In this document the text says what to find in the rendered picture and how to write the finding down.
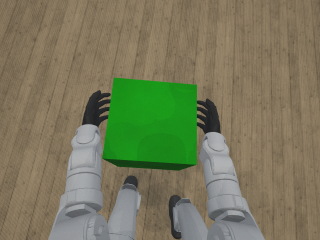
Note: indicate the robot left upper arm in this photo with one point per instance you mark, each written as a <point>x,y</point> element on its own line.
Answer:
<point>91,226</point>

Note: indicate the robot right hand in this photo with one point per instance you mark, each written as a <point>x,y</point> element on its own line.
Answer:
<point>211,121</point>

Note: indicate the robot right forearm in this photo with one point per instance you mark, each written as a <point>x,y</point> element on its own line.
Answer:
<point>225,201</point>

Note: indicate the robot left foot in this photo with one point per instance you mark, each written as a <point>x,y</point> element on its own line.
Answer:
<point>131,180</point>

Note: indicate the robot left forearm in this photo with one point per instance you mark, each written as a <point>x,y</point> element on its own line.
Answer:
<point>84,173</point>

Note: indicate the right robot shin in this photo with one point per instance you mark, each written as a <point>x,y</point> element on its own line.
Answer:
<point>183,200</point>

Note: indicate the carton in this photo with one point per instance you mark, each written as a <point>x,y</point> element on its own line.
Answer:
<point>151,125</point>

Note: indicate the robot right upper arm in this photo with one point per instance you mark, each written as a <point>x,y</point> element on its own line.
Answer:
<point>229,230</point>

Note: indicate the robot left hand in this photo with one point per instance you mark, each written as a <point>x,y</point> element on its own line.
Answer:
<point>92,111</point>

